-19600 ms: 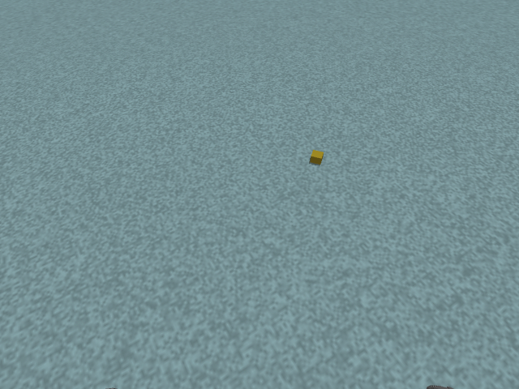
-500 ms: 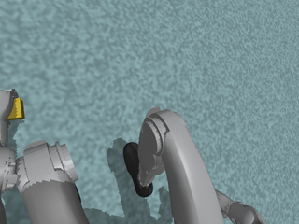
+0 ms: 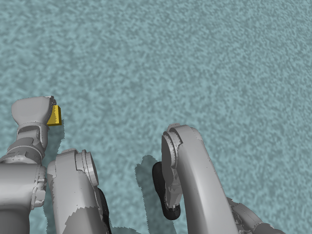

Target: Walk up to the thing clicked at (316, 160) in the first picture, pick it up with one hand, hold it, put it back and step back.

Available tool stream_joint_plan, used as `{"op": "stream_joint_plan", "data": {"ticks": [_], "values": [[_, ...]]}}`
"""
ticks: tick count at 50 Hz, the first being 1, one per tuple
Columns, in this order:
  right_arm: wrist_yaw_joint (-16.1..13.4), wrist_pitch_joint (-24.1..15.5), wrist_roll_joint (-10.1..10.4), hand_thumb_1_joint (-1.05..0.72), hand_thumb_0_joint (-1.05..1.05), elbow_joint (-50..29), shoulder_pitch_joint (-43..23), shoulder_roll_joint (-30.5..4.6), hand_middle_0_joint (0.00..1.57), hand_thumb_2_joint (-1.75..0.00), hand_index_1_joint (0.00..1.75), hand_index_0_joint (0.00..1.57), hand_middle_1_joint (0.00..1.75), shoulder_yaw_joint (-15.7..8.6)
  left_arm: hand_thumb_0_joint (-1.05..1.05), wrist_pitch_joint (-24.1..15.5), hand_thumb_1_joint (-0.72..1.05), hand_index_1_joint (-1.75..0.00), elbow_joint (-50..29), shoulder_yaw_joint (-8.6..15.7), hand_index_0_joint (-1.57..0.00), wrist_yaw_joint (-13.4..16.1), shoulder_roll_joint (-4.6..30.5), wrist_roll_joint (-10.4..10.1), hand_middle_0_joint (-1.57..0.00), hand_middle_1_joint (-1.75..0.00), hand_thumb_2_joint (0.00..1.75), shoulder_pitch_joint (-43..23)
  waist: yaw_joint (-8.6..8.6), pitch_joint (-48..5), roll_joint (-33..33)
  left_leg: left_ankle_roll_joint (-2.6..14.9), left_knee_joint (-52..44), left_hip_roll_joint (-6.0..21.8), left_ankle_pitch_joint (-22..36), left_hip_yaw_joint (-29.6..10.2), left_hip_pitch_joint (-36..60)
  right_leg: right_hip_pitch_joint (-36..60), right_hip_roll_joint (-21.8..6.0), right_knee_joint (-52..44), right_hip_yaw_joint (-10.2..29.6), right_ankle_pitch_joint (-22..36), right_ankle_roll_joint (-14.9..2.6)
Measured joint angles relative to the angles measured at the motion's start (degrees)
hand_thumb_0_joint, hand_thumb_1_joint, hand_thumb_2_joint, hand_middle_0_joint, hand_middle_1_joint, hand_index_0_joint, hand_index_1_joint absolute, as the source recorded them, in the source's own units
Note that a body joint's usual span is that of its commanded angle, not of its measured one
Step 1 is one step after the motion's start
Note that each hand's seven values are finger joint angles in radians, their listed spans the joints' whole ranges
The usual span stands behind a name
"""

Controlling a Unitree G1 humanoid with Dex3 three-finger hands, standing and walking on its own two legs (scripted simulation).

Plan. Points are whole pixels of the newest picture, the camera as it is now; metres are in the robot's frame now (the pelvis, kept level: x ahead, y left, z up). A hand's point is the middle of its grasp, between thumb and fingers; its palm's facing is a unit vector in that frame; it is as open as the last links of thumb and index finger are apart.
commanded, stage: settle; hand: left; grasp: from above
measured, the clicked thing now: (48, 116) +0.44 +0.24 -0.23
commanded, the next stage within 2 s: lift in 0.22 s
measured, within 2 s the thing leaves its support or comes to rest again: neither
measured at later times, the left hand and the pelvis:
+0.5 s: hand (30, 119) +0.41 +0.25 -0.12, palm faces -0.43 -0.05 -0.90, open 8.0 cm; pelvis -0.01 -0.01 +0.03, yaw +4 degrees
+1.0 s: hand out of the picture +0.36 +0.26 +0.02, palm faces -0.42 -0.07 -0.90, open 8.0 cm; pelvis -0.01 +0.00 +0.13, yaw +6 degrees
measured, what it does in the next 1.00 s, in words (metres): rises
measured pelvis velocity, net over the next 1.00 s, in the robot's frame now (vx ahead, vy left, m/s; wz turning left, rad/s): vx -0.01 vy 0.00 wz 0.11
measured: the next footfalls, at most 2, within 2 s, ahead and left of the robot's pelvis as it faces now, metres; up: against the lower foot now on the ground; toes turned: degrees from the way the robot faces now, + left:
none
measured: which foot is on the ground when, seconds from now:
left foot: down 0.00-1.00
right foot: down 0.00-1.00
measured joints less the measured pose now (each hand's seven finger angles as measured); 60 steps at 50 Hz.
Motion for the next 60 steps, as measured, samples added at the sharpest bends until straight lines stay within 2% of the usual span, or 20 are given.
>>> {"op": "stream_joint_plan", "data": {"ticks": [6,11,17,21,29,39,49,60], "values": [[-3.7,3.5,1.9,-0.91,0.01,-0.3,0.3,0.1,0.20,-0.90,0.30,0.20,0.30,-2.6,0.06,-0.2,0.39,-0.25,-3.3,-0.5,-0.85,-6.4,-3.1,-1.0,-1.01,-0.31,0.15,-0.1,2.14,-1.1,0.8,-0.10,-2.4,-0.2,1.5,2.2,1.3,0.2,-0.4,-0.6,1.9,0.7,-0.38],[-7.3,5.6,2.4,-0.91,0.01,-0.5,0.6,0.5,0.20,-0.90,0.30,0.20,0.30,-3.4,0.07,-2.8,0.40,-0.23,-4.4,-0.3,-0.86,-10.1,-3.0,0.7,-1.05,-0.28,0.14,-0.6,2.70,-1.0,0.5,-0.63,-3.9,-0.6,2.4,2.9,2.4,0.8,-0.8,-1.0,2.5,1.0,-1.02],[-11.0,7.1,2.7,-0.91,0.01,-1.2,1.6,0.5,0.20,-0.90,0.30,0.20,0.30,-4.1,0.08,-4.7,0.40,-0.21,-6.8,-0.2,-0.86,-11.0,-2.2,2.0,-1.10,-0.25,0.13,-1.0,3.37,-1.0,0.2,-0.95,-5.1,-0.8,2.9,3.0,3.1,1.4,-1.0,-1.9,2.6,1.2,-1.35],[-12.6,7.9,3.0,-0.91,0.01,-1.5,2.1,0.5,0.20,-0.90,0.30,0.20,0.30,-4.4,0.08,-4.3,0.39,-0.21,-7.6,-0.3,-0.87,-10.9,-2.3,2.2,-1.12,-0.24,0.14,-1.0,3.66,-1.6,0.4,-0.86,-6.1,-0.8,2.9,3.1,3.6,1.9,-1.0,-2.8,2.6,1.1,-1.25],[-14.7,10.0,4.9,-0.91,0.01,-2.7,3.0,1.1,0.20,-0.91,0.30,0.20,0.30,-5.0,0.08,-1.8,0.37,-0.19,-12.7,-1.2,-0.89,-15.0,-3.5,-0.9,-1.15,-0.20,0.15,1.8,4.58,-3.4,1.1,-0.42,-9.3,-0.8,3.1,3.4,6.1,4.7,-1.0,-6.2,2.8,1.1,-0.86],[-17.3,12.8,7.8,-0.91,0.01,-5.5,3.7,1.9,0.20,-0.91,0.30,0.20,0.30,-5.6,0.08,-1.1,0.37,-0.18,-24.6,-3.1,-0.90,-20.8,-4.1,-3.5,-1.16,-0.19,0.16,9.0,6.72,-5.3,1.6,-0.07,-15.8,-0.8,3.8,4.2,12.2,10.9,-1.1,-12.4,3.2,1.5,-0.54],[-20.1,14.5,10.1,-0.92,0.01,-6.9,2.4,2.7,0.20,-0.91,0.30,0.20,0.30,-5.9,0.08,1.0,0.35,-0.19,-33.6,-5.8,-0.91,-23.5,-5.2,-6.5,-1.18,-0.17,0.17,15.9,8.77,-7.1,1.8,-0.01,-24.8,-0.8,4.6,5.0,22.0,20.6,-1.1,-20.9,3.6,2.0,-0.36],[-23.4,15.3,11.9,-0.92,0.01,-6.9,1.5,4.1,0.20,-0.91,0.30,0.20,0.30,-5.9,0.07,4.0,0.33,-0.19,-40.1,-7.5,-0.92,-25.3,-6.3,-9.2,-1.20,-0.15,0.20,22.1,9.75,-7.3,1.6,-0.09,-38.1,-0.5,6.4,5.8,37.9,35.9,-0.8,-33.6,4.0,3.6,-0.32]]}}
